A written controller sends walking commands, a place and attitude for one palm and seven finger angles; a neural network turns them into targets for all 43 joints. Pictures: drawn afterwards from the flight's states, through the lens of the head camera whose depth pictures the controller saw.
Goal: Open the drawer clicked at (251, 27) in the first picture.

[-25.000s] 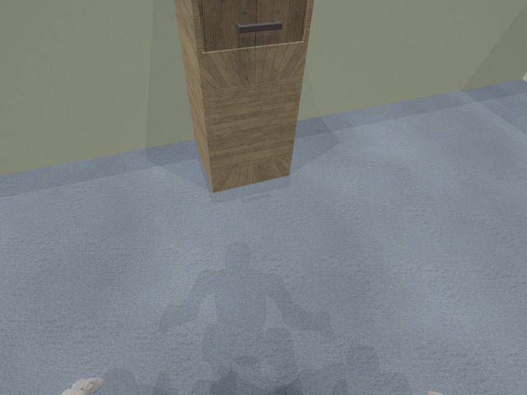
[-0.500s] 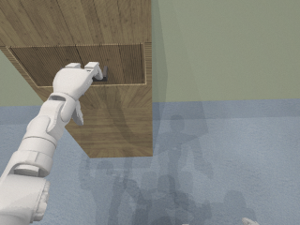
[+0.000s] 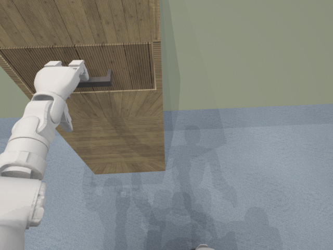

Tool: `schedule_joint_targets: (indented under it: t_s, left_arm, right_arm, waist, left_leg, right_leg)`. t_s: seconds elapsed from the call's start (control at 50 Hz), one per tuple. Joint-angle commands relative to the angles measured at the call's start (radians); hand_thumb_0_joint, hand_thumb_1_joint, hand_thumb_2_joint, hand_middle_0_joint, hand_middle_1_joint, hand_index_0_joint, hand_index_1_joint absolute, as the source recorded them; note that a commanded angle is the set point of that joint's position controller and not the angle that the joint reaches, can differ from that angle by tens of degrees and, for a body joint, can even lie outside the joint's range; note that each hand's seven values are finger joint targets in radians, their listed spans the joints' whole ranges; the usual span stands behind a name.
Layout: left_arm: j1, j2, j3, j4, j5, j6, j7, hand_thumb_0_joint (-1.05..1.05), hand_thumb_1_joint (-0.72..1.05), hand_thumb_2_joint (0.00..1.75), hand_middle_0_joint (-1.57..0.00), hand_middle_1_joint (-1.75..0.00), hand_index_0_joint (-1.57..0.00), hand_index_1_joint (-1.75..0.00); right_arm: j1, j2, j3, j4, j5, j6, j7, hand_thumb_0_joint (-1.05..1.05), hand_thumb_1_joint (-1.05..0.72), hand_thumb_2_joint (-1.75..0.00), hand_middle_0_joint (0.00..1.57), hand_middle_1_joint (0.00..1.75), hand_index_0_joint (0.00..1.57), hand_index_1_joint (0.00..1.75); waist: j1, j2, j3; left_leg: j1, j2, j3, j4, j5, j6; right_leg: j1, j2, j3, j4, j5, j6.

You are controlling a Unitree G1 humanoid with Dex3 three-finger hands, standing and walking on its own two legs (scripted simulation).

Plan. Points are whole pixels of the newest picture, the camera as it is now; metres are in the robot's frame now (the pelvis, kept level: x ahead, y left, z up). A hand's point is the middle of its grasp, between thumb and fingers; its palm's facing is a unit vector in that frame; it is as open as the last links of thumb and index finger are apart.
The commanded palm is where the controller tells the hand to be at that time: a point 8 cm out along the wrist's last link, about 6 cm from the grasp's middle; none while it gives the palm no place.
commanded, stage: lower the fingers behind the handle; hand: left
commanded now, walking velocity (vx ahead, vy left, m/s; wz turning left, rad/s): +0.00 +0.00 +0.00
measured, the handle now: (83, 77) +0.55 +0.24 +0.07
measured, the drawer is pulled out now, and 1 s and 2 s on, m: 0.00 0.00 0.00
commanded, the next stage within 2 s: lift the fingers back up to retry in 0.86 s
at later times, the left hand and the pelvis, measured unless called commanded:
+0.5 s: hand (71, 94) +0.47 +0.25 +0.08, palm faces -0.02 +0.02 -1.00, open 13.6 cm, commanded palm +0.45 +0.25 +0.09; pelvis -0.01 +0.00 -0.01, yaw -1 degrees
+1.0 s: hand (71, 95) +0.47 +0.25 +0.08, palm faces +0.00 +0.04 -1.00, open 13.7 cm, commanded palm +0.45 +0.25 +0.10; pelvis -0.01 +0.00 -0.01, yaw -1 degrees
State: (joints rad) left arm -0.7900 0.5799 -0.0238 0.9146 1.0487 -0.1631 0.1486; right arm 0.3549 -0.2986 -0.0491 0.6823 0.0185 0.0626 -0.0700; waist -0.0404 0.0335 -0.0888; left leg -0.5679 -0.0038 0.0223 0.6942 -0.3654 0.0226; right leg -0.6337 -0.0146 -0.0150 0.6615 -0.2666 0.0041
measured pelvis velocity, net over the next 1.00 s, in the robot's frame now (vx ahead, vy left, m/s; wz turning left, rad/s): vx -0.01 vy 0.00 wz -0.01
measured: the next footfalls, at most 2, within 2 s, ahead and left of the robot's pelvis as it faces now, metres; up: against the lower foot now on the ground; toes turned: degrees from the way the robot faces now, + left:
none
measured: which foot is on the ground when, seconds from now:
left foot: down 0.00-1.00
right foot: down 0.00-1.00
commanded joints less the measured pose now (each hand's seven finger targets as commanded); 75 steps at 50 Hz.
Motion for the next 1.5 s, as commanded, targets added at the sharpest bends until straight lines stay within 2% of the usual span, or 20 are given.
schedule_joint_targets:
  t_s: [0.0, 0.1, 0.14, 0.24, 0.28, 0.3, 0.34, 0.44, 0.48, 0.52, 0.7, 0.76, 0.94, 0.96, 1.08, 1.12, 1.16, 1.34, 1.42, 1.48]
  left_arm:
    - [-0.337, 0.155, 0.037, -0.095, 0.008, 0.023, 0.095, 0.0, -0.5, 0.3, -0.3, -1.2, -0.3, -1.2]
    - [-0.382, 0.181, 0.04, -0.027, 0.03, 0.127, 0.142, 0.0, -0.5, 0.3, -0.3, -1.2, -0.3, -1.2]
    - [-0.397, 0.138, -0.002, -0.012, 0.034, 0.159, 0.135, 0.0, -0.5, 0.3, -0.3, -1.2, -0.3, -1.2]
    - [-0.355, 0.131, -0.032, 0.096, 0.035, 0.209, 0.086, 0.0, -0.5, 0.3, -0.3, -1.2, -0.3, -1.2]
    - [-0.356, 0.162, -0.014, 0.106, 0.03, 0.201, 0.06, 0.0, -0.5, 0.3, -0.3, -1.2, -0.3, -1.2]
    - [-0.361, 0.142, -0.041, 0.116, 0.034, 0.198, 0.049, 0.0, -0.5, 0.3, -0.3, -1.2, -0.3, -1.2]
    - [-0.298, 0.138, -0.032, 0.122, 0.024, 0.183, 0.025, 0.0, -0.5, 0.3, -0.3, -1.2, -0.3, -1.2]
    - [-0.253, 0.128, -0.042, 0.103, 0.022, 0.136, -0.006, 0.0, -0.5, 0.3, -0.3, -1.2, -0.3, -1.2]
    - [-0.284, 0.167, -0.014, 0.074, 0.031, 0.122, -0.001, 0.0, -0.5, 0.3, -0.3, -1.2, -0.3, -1.2]
    - [-0.284, 0.128, -0.042, 0.054, 0.032, 0.118, 0.008, 0.0, -0.5, 0.3, -0.3, -1.2, -0.3, -1.2]
    - [-0.327, 0.122, -0.044, 0.059, 0.026, 0.161, 0.047, 0.0, -0.5, 0.3, -0.3, -1.2, -0.3, -1.2]
    - [-0.338, 0.078, -0.075, 0.061, 0.025, 0.177, 0.047, 0.0, -0.5, 0.3, -0.3, -1.2, -0.3, -1.2]
    - [-0.313, 0.102, -0.06, 0.074, 0.017, 0.179, 0.02, 0.0, -0.5, 0.3, -0.3, -1.2, -0.3, -1.2]
    - [-0.343, 0.134, -0.038, 0.054, 0.014, 0.174, 0.018, 0.0, -0.5, 0.3, -0.3, -1.2, -0.3, -1.2]
    - [-0.397, 0.18, 0.004, -0.052, 0.014, 0.136, 0.016, 0.0, -0.5, 0.3, -0.3, -1.2, -0.3, -1.2]
    - [-0.375, 0.196, 0.026, -0.058, 0.011, 0.128, 0.023, 0.0, -0.5, 0.3, -0.3, -1.2, -0.3, -1.2]
    - [-0.407, 0.153, -0.01, -0.094, 0.008, 0.122, 0.025, 0.0, -0.5, 0.3, -0.3, -1.2, -0.3, -1.2]
    - [-0.46, 0.239, 0.075, -0.234, -0.01, 0.092, 0.056, 0.0, -0.5, 0.3, -0.3, -1.2, -0.3, -1.2]
    - [-0.433, 0.262, 0.112, -0.351, -0.019, 0.083, 0.063, 0.0, -0.5, 0.3, -0.3, -1.2, -0.3, -1.2]
    - [-0.357, 0.265, 0.129, -0.41, -0.036, 0.116, 0.058, 0.0, -0.5, 0.3, -0.3, -1.2, -0.3, -1.2]
  right_arm:
    - [0.082, -0.121, -0.054, -0.072, -0.004, -0.024, 0.015, 0.0, -0.9, -0.9, 0.2, 0.3, 0.2, 0.3]
    - [0.083, -0.128, -0.052, -0.05, 0.0, -0.021, 0.025, 0.0, -0.9, -0.9, 0.2, 0.3, 0.2, 0.3]
    - [0.076, -0.124, -0.047, -0.051, 0.003, -0.018, 0.025, 0.0, -0.9, -0.9, 0.2, 0.3, 0.2, 0.3]
    - [0.055, -0.131, -0.029, -0.06, 0.009, -0.011, 0.013, 0.0, -0.9, -0.9, 0.2, 0.3, 0.2, 0.3]
    - [0.053, -0.14, -0.024, -0.068, 0.01, -0.011, 0.005, 0.0, -0.9, -0.9, 0.2, 0.3, 0.2, 0.3]
    - [0.058, -0.136, -0.02, -0.073, 0.01, -0.013, 0.001, 0.0, -0.9, -0.9, 0.2, 0.3, 0.2, 0.3]
    - [0.064, -0.134, -0.02, -0.085, 0.008, -0.015, -0.001, 0.0, -0.9, -0.9, 0.2, 0.3, 0.2, 0.3]
    - [0.074, -0.135, -0.021, -0.103, 0.008, -0.017, -0.007, 0.0, -0.9, -0.9, 0.2, 0.3, 0.2, 0.3]
    - [0.082, -0.14, -0.025, -0.102, 0.008, -0.014, -0.007, 0.0, -0.9, -0.9, 0.2, 0.3, 0.2, 0.3]
    - [0.091, -0.132, -0.027, -0.104, 0.01, -0.017, -0.005, 0.0, -0.9, -0.9, 0.2, 0.3, 0.2, 0.3]
    - [0.104, -0.135, -0.034, -0.088, 0.012, -0.017, 0.003, 0.0, -0.9, -0.9, 0.2, 0.3, 0.2, 0.3]
    - [0.104, -0.132, -0.035, -0.084, 0.014, -0.019, 0.007, 0.0, -0.9, -0.9, 0.2, 0.3, 0.2, 0.3]
    - [0.092, -0.132, -0.024, -0.093, 0.011, -0.018, 0.0, 0.0, -0.9, -0.9, 0.2, 0.3, 0.2, 0.3]
    - [0.091, -0.135, -0.023, -0.094, 0.012, -0.017, -0.001, 0.0, -0.9, -0.9, 0.2, 0.3, 0.2, 0.3]
    - [0.089, -0.121, -0.027, -0.106, 0.01, -0.017, -0.005, 0.0, -0.9, -0.9, 0.2, 0.3, 0.2, 0.3]
    - [0.084, -0.118, -0.026, -0.108, 0.01, -0.017, -0.005, 0.0, -0.9, -0.9, 0.2, 0.3, 0.2, 0.3]
    - [0.075, -0.113, -0.027, -0.111, 0.012, -0.02, -0.005, 0.0, -0.9, -0.9, 0.2, 0.3, 0.2, 0.3]
    - [0.047, -0.109, -0.033, -0.098, 0.008, -0.025, -0.004, 0.0, -0.9, -0.9, 0.2, 0.3, 0.2, 0.3]
    - [0.029, -0.103, -0.039, -0.107, 0.004, -0.025, 0.002, 0.0, -0.9, -0.9, 0.2, 0.3, 0.2, 0.3]
    - [0.01, -0.109, -0.045, -0.109, 0.005, -0.018, 0.014, 0.0, -0.9, -0.9, 0.2, 0.3, 0.2, 0.3]
  waist:
    - [-0.032, -0.009, -0.333]
    - [-0.042, -0.012, -0.333]
    - [-0.049, -0.006, -0.322]
    - [-0.059, -0.067, -0.222]
    - [-0.057, -0.089, -0.215]
    - [-0.067, -0.089, -0.203]
    - [-0.051, -0.103, -0.222]
    - [-0.05, -0.124, -0.217]
    - [-0.048, -0.115, -0.239]
    - [-0.049, -0.067, -0.237]
    - [-0.058, -0.062, -0.247]
    - [-0.066, -0.04, -0.241]
    - [-0.057, -0.071, -0.234]
    - [-0.059, -0.082, -0.245]
    - [-0.043, -0.031, -0.336]
    - [-0.032, -0.032, -0.322]
    - [-0.042, -0.022, -0.316]
    - [-0.019, 0.026, -0.374]
    - [0.013, 0.092, -0.465]
    - [0.025, 0.083, -0.493]
  left_leg:
    - [0.105, -0.021, -0.002, -0.065, 0.296, 0.009]
    - [0.093, -0.022, 0.004, -0.076, 0.279, 0.012]
    - [0.097, -0.021, 0.004, -0.084, 0.262, 0.012]
    - [0.04, -0.021, 0.008, -0.104, 0.151, 0.019]
    - [0.02, -0.023, 0.01, -0.104, 0.124, 0.021]
    - [0.013, -0.023, 0.01, -0.1, 0.114, 0.023]
    - [0.004, -0.025, 0.016, -0.089, 0.12, 0.023]
    - [-0.031, -0.025, 0.021, -0.062, 0.1, 0.024]
    - [-0.036, -0.024, 0.016, -0.056, 0.103, 0.023]
    - [-0.021, -0.022, 0.014, -0.051, 0.095, 0.021]
    - [-0.009, -0.017, 0.003, -0.05, 0.1, 0.02]
    - [0.015, -0.014, 0.0, -0.052, 0.103, 0.017]
    - [-0.008, -0.02, 0.005, -0.054, 0.089, 0.022]
    - [-0.008, -0.018, 0.004, -0.055, 0.089, 0.022]
    - [0.062, -0.018, -0.002, -0.06, 0.168, 0.022]
    - [0.065, -0.018, -0.005, -0.068, 0.185, 0.022]
    - [0.094, -0.017, -0.007, -0.076, 0.195, 0.021]
    - [0.193, -0.02, -0.016, -0.102, 0.333, 0.017]
    - [0.283, -0.017, -0.019, -0.097, 0.53, 0.008]
    - [0.331, -0.007, -0.024, -0.092, 0.698, -0.008]
  right_leg:
    - [0.169, 0.047, -0.008, -0.05, 0.206, -0.039]
    - [0.179, 0.047, -0.01, -0.06, 0.193, -0.036]
    - [0.166, 0.047, -0.015, -0.067, 0.174, -0.036]
    - [0.137, 0.045, -0.018, -0.093, 0.085, -0.031]
    - [0.141, 0.044, -0.014, -0.095, 0.067, -0.03]
    - [0.127, 0.042, -0.014, -0.089, 0.062, -0.028]
    - [0.143, 0.041, -0.012, -0.08, 0.078, -0.028]
    - [0.117, 0.04, -0.008, -0.064, 0.076, -0.026]
    - [0.112, 0.042, -0.006, -0.053, 0.071, -0.03]
    - [0.078, 0.044, -0.01, -0.047, 0.052, -0.032]
    - [0.057, 0.047, -0.015, -0.044, 0.036, -0.033]
    - [0.034, 0.048, -0.02, -0.045, 0.03, -0.034]
    - [0.066, 0.045, -0.018, -0.049, 0.03, -0.032]
    - [0.079, 0.044, -0.014, -0.05, 0.036, -0.029]
    - [0.146, 0.045, -0.008, -0.049, 0.098, -0.031]
    - [0.161, 0.046, -0.009, -0.052, 0.109, -0.031]
    - [0.155, 0.046, -0.01, -0.062, 0.111, -0.03]
    - [0.255, 0.048, -0.01, -0.079, 0.216, -0.034]
    - [0.321, 0.05, -0.011, -0.07, 0.33, -0.038]
    - [0.358, 0.052, -0.017, -0.075, 0.411, -0.035]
